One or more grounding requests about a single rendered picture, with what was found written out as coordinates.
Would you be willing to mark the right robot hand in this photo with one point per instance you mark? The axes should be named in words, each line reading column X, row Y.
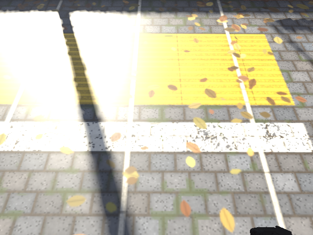
column 277, row 230

